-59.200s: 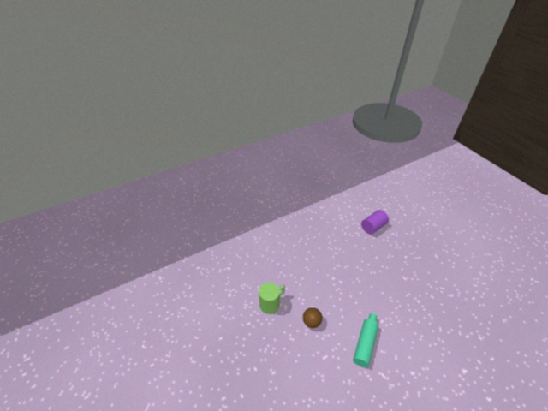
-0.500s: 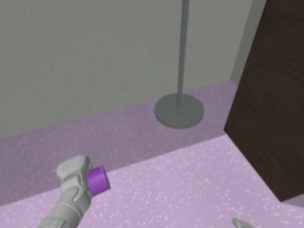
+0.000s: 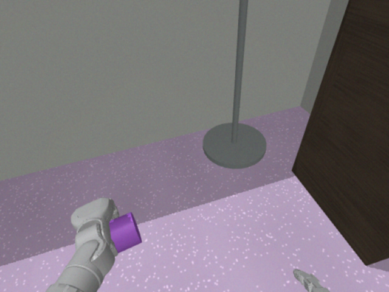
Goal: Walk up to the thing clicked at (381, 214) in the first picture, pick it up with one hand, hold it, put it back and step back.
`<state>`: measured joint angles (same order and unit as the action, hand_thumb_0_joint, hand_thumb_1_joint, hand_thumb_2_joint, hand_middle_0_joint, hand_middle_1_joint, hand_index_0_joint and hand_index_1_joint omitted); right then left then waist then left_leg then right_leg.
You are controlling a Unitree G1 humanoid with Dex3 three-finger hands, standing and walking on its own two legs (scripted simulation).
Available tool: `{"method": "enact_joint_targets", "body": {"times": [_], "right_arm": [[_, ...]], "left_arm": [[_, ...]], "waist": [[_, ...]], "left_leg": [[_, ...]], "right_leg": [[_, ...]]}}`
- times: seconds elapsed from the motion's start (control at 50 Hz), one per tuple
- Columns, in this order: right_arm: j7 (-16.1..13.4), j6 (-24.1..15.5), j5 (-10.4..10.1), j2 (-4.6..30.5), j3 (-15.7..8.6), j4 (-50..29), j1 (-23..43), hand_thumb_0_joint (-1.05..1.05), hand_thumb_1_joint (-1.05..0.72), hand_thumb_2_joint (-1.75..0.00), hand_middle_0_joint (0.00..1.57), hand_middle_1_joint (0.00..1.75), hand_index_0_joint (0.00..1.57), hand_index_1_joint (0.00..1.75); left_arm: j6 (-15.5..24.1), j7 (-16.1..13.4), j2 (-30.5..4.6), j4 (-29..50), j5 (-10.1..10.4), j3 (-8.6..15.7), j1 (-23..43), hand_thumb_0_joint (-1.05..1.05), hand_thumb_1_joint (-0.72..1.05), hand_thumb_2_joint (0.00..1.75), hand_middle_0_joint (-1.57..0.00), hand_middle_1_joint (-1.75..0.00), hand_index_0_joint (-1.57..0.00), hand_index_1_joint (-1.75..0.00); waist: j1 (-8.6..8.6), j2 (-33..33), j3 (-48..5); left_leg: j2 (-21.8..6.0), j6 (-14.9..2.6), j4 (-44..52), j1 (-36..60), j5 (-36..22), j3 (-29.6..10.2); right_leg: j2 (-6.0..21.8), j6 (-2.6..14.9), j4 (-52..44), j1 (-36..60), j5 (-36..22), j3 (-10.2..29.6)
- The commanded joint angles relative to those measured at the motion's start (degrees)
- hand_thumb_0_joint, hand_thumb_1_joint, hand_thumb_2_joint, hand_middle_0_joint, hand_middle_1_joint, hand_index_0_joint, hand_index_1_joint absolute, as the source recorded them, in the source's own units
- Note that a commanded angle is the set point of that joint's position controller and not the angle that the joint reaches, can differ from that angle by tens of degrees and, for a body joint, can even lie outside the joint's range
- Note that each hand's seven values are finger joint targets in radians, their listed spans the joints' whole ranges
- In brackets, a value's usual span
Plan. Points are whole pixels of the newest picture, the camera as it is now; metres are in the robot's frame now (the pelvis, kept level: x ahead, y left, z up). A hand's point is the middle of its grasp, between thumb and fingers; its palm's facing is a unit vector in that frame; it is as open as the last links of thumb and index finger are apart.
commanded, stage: hold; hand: left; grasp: from above
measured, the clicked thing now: (114, 236) +0.31 +0.22 -0.07
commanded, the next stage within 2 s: crouch in 0.50 s
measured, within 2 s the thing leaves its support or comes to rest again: neither
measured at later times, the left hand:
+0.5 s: hand (103, 228) +0.31 +0.23 -0.01, palm faces -0.36 -0.19 -0.91, open 10.1 cm
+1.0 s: hand (111, 247) +0.30 +0.23 -0.10, palm faces -0.44 -0.13 -0.89, open 9.9 cm
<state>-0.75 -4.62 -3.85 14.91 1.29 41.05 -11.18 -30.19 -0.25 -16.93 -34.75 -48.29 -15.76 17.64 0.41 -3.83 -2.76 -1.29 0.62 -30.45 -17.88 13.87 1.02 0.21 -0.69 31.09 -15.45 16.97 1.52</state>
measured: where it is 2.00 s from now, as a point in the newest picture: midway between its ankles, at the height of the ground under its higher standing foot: outside the picture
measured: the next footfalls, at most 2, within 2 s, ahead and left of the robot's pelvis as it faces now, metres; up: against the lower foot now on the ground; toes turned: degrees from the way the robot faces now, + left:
none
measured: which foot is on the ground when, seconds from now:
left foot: down 0.00-1.00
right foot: down 0.00-1.00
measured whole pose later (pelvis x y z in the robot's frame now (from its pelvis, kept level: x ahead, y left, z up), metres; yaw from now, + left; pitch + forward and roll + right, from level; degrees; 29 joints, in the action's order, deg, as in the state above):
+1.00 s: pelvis -0.01 +0.00 -0.02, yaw +0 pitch +7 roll +0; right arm 0.9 -4.2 -2.7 14.9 -0.7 40.5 -12.7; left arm -18.1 -10.6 -16.7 -54.3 -53.6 -12.4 23.9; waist -1.9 -0.8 -1.7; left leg -1.8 0.8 -39.5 -29.7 16.6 0.5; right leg -0.4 -0.5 39.7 -27.0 19.5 1.2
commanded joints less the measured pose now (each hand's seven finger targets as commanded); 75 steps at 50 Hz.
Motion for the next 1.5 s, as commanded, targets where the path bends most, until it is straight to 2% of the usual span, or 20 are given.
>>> {"method": "enact_joint_targets", "body": {"times": [0.0, 0.08, 0.2, 0.22, 0.44, 0.56, 0.6, 0.62, 0.76, 0.86, 0.92, 0.96, 1.0, 1.06, 1.12, 1.2, 1.24, 1.34, 1.4, 1.48], "right_arm": [[-0.8, -2.6, 0.0, 6.3, -2.3, -8.4, 6.1, 0.00, -0.88, -0.89, 0.20, 0.30, 0.20, 0.30], [-1.0, -2.5, -0.1, 6.3, -2.3, -8.6, 6.2, 0.00, -0.88, -0.89, 0.20, 0.30, 0.20, 0.30], [-1.3, -2.3, -0.1, 6.1, -2.3, -9.5, 6.3, 0.00, -0.88, -0.89, 0.20, 0.30, 0.20, 0.30], [-1.3, -2.3, -0.1, 6.3, -2.3, -9.4, 5.9, 0.00, -0.88, -0.89, 0.20, 0.30, 0.20, 0.30], [-1.0, -1.9, 0.0, 6.6, -2.7, -9.0, 5.1, 0.00, -0.88, -0.89, 0.20, 0.30, 0.20, 0.30], [-0.5, -1.4, -0.1, 6.5, -2.9, -9.3, 5.4, 0.00, -0.88, -0.89, 0.20, 0.30, 0.20, 0.30], [-0.6, -1.1, -0.2, 6.4, -3.0, -9.2, 5.4, 0.00, -0.84, -0.88, 0.20, 0.30, 0.20, 0.30], [-0.6, -1.0, -0.2, 6.4, -3.0, -9.0, 5.2, 0.00, -0.86, -0.89, 0.20, 0.30, 0.20, 0.30], [-0.4, -1.1, 0.0, 6.6, -3.5, -8.1, 2.7, 0.00, -0.86, -0.89, 0.20, 0.30, 0.20, 0.30], [0.4, -1.3, 0.7, 7.2, -4.3, -6.4, -0.7, 0.00, -0.86, -0.89, 0.20, 0.30, 0.20, 0.30], [1.1, -1.3, 1.3, 7.4, -4.9, -4.9, -2.7, 0.00, -0.86, -0.88, 0.20, 0.30, 0.20, 0.30], [1.3, -1.2, 1.9, 7.7, -5.5, -4.0, -3.6, 0.00, -0.86, -0.88, 0.20, 0.30, 0.20, 0.30], [1.7, -1.5, 2.7, 7.6, -5.7, -3.5, -4.4, 0.00, -0.86, -0.88, 0.20, 0.30, 0.20, 0.30], [2.4, -1.4, 3.7, 8.0, -6.0, -2.9, -5.8, 0.00, -0.87, -0.88, 0.20, 0.30, 0.20, 0.30], [2.6, -1.5, 4.4, 8.8, -6.1, -1.7, -7.4, 0.00, -0.86, -0.88, 0.20, 0.30, 0.20, 0.30], [2.9, -2.5, 5.5, 9.3, -5.6, -0.4, -7.7, 0.00, -0.86, -0.88, 0.20, 0.30, 0.20, 0.30], [3.1, -3.0, 6.0, 9.3, -5.4, 0.2, -7.7, 0.00, -0.86, -0.88, 0.20, 0.30, 0.20, 0.30], [3.7, -4.2, 6.8, 9.6, -5.5, 1.3, -7.5, 0.00, -0.86, -0.88, 0.20, 0.30, 0.20, 0.30], [3.7, -4.2, 7.0, 9.3, -5.2, 1.6, -7.6, 0.00, -0.86, -0.88, 0.20, 0.30, 0.20, 0.30], [3.9, -4.2, 7.4, 8.8, -4.7, 1.8, -8.3, 0.00, -0.86, -0.88, 0.20, 0.30, 0.20, 0.30]], "left_arm": [[-0.3, -1.4, -11.1, 12.0, -2.7, 4.4, 20.0, 0.00, 0.79, 0.63, -1.03, -0.74, -1.07, -0.69], [0.0, -0.1, -10.5, 10.9, -3.1, 3.7, 18.1, 0.00, 0.77, 0.66, -1.01, -0.75, -1.05, -0.71], [1.0, 1.1, -11.6, 13.7, -3.1, 4.5, 19.5, 0.00, 0.78, 0.67, -1.02, -0.79, -1.06, -0.74], [1.1, 0.9, -11.8, 13.3, -3.6, 4.5, 19.7, 0.00, 0.80, 0.67, -1.02, -0.79, -1.07, -0.74], [2.4, -0.6, -12.2, 9.8, -3.8, 5.4, 20.7, 0.00, 0.77, 0.72, -0.99, -0.85, -1.04, -0.79], [1.9, -0.8, -10.8, 9.3, -3.0, 4.4, 19.9, 0.00, 0.79, 0.75, -1.01, -0.87, -1.06, -0.82], [2.0, -0.7, -11.0, 9.7, -3.2, 4.6, 20.7, 0.00, 0.72, 0.61, -0.92, -0.75, -0.99, -0.68], [2.0, -0.8, -11.7, 9.1, -3.4, 5.0, 20.5, 0.00, 0.74, 0.61, -0.98, -0.75, -1.04, -0.68], [6.1, -3.6, -10.2, 2.7, -5.0, 5.0, 19.0, 0.00, 0.83, 0.61, -1.05, -0.73, -1.11, -0.67], [10.4, -9.1, -9.7, -5.7, -5.7, 5.8, 22.5, 0.00, 0.82, 0.59, -1.04, -0.73, -1.10, -0.66], [12.5, -13.5, -7.9, -12.4, -6.7, 6.0, 25.3, 0.00, 0.83, 0.52, -1.03, -0.72, -1.11, -0.64], [14.2, -16.3, -9.3, -14.6, -7.4, 7.6, 29.5, 0.00, 0.84, 0.52, -1.05, -0.71, -1.12, -0.64], [15.5, -18.8, -7.2, -20.1, -7.8, 8.1, 30.5, 0.00, 0.83, 0.52, -1.04, -0.72, -1.11, -0.64], [16.7, -23.2, -9.5, -22.0, -8.5, 10.9, 35.8, 0.00, 0.84, 0.48, -1.04, -0.70, -1.12, -0.62], [16.8, -26.5, -12.3, -26.6, -9.1, 12.6, 41.6, 0.00, 0.81, 0.58, -1.07, -0.68, -1.12, -0.63], [15.8, -29.7, -15.8, -32.8, -7.5, 15.5, 45.3, 0.00, 0.75, 0.59, -1.06, -0.60, -1.09, -0.56], [14.7, -30.2, -15.4, -34.8, -5.7, 16.0, 46.6, 0.00, 0.70, 0.60, -1.03, -0.61, -1.06, -0.58], [14.6, -28.9, -19.5, -36.7, -3.2, 18.7, 50.6, 0.00, 0.69, 0.60, -1.02, -0.63, -1.05, -0.60], [16.5, -26.9, -23.7, -35.8, -4.9, 19.8, 52.0, 0.00, 0.75, 0.60, -1.06, -0.62, -1.10, -0.59], [19.8, -25.0, -25.4, -37.8, -6.8, 20.1, 52.2, 0.00, 0.76, 0.51, -1.05, -0.58, -1.10, -0.53]], "waist": [[-0.11, 3.9, -13.7], [0.08, 3.3, -11.4], [0.67, 2.9, -12.9], [-0.11, 3.9, -12.7], [0.15, 3.5, -12.4], [0.37, 4.2, -12.5], [0.35, 4.2, -12.8], [0.33, 4.9, -13.0], [-1.11, 7.1, -9.5], [-2.79, 5.8, -8.1], [-4.61, 5.4, -9.8], [-4.73, 3.4, -13.0], [-5.74, 3.7, -15.9], [-6.01, 0.2, -24.1], [-7.20, -1.3, -28.7], [-7.91, -2.4, -35.0], [-8.14, -3.8, -37.7], [-8.82, -4.3, -41.1], [-9.47, -5.8, -41.5], [-11.23, -2.9, -41.3]], "left_leg": [[2.3, -1.71, 2.8, 8.8, -12.1, 0.8], [1.7, -1.18, 4.0, 8.1, -11.1, 0.0], [2.0, -1.42, 3.9, 9.5, -13.0, 0.5], [2.0, -1.68, 3.7, 9.5, -13.0, 0.6], [1.8, -1.47, 4.1, 9.6, -13.3, 0.6], [2.0, -1.76, 4.1, 9.5, -13.1, 1.1], [2.0, -1.85, 4.0, 9.7, -13.5, 1.1], [2.1, -1.85, 3.9, 9.7, -13.7, 1.0], [2.1, -1.96, 2.8, 7.0, -10.9, 1.3], [1.9, -1.35, -1.2, 1.7, -7.7, 1.4], [1.3, -0.97, -6.9, -3.8, -6.5, 1.3], [1.2, -0.45, -12.5, -9.6, -5.4, 1.4], [0.9, -0.19, -18.8, -16.0, -3.2, 1.2], [0.7, 0.04, -26.7, -21.4, -2.5, 0.9], [0.4, 0.04, -33.2, -27.7, -0.2, -0.1], [0.0, -0.51, -41.2, -37.4, 2.6, -1.1], [0.0, -0.45, -43.7, -40.2, 3.5, -1.5], [-0.4, -0.71, -49.6, -48.8, 9.2, -2.5], [-0.4, -0.98, -53.2, -54.1, 13.8, -2.9], [-0.3, -1.85, -60.0, -61.6, 16.1, -2.7]], "right_leg": [[-1.8, -0.30, -5.2, 1.9, -14.6, -0.6], [-2.5, 0.55, -5.0, 1.5, -11.8, -1.2], [-2.2, 0.26, -5.2, 2.2, -14.0, -1.1], [-2.1, 0.10, -5.5, 2.1, -14.4, -0.8], [-2.1, 0.29, -5.8, 2.2, -14.5, -0.9], [-1.8, 0.03, -6.4, 2.7, -15.0, -0.9], [-1.8, -0.06, -6.3, 2.6, -15.7, -0.8], [-1.8, -0.17, -6.4, 2.9, -15.8, -1.0], [-1.6, -0.11, -5.9, -0.4, -13.6, -0.6], [-1.7, 0.53, -2.1, -5.5, -10.0, -0.6], [-1.9, 1.00, 3.8, -11.5, -9.0, -0.7], [-2.1, 1.43, 9.7, -16.8, -7.8, -0.7], [-2.3, 1.57, 16.2, -23.4, -5.9, -0.8], [-2.2, 1.80, 24.0, -31.7, -4.6, -1.6], [-2.5, 2.27, 30.7, -40.3, -2.2, -2.7], [-2.9, 2.77, 38.2, -49.1, 0.8, -3.6], [-3.1, 3.00, 41.3, -52.2, 1.9, -3.9], [-3.3, 3.12, 47.6, -58.5, 6.3, -4.9], [-3.3, 3.33, 51.2, -62.6, 10.3, -5.2], [-3.4, 2.96, 55.4, -66.9, 12.7, -5.4]]}}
